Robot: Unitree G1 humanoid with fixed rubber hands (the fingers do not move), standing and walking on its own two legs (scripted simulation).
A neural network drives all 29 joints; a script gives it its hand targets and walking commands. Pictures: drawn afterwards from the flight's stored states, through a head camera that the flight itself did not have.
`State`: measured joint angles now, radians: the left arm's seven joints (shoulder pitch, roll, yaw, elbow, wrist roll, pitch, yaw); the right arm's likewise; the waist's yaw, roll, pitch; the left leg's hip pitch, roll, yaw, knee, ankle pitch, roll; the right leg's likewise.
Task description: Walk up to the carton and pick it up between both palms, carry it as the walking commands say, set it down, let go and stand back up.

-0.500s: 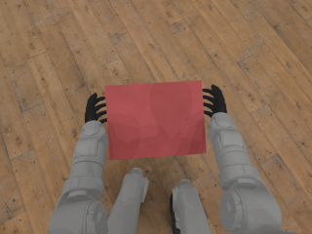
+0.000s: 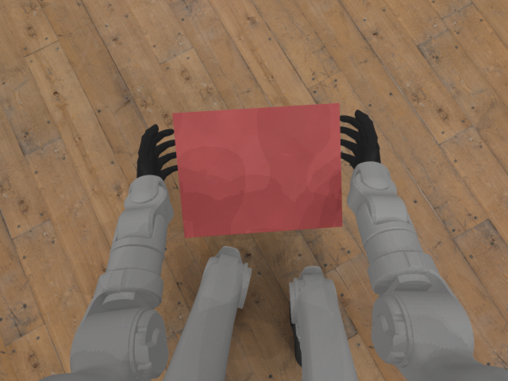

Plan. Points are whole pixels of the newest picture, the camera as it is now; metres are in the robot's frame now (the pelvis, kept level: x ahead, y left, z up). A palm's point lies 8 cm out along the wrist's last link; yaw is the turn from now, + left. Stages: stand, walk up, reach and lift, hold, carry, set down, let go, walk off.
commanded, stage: set down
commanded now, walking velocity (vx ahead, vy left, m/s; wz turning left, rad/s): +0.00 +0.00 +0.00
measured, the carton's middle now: (257, 167) +0.45 +0.07 -0.21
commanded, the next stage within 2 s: none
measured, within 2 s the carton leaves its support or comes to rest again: rests again in 1.70 s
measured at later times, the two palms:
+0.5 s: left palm (166, 180) +0.40 +0.23 -0.20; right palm (343, 165) +0.47 -0.09 -0.19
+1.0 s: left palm (176, 184) +0.41 +0.24 -0.30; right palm (326, 169) +0.49 -0.08 -0.29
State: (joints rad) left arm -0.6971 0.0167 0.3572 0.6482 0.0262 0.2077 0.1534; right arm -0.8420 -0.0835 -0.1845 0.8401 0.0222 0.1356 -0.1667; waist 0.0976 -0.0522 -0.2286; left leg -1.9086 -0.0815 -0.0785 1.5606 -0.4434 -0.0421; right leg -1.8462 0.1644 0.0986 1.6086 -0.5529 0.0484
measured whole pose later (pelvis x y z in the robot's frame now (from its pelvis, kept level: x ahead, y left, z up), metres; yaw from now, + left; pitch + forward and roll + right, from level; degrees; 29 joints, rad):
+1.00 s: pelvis -0.06 +0.00 -0.13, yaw +0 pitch +27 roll -2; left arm -1.18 0.17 0.33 0.60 -0.08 0.31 0.27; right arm -1.32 -0.23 -0.15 0.78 0.13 0.25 -0.24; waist 0.12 -0.06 0.52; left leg -2.06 -0.11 -0.07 2.04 -0.45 -0.07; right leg -1.98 0.19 0.04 2.10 -0.59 0.08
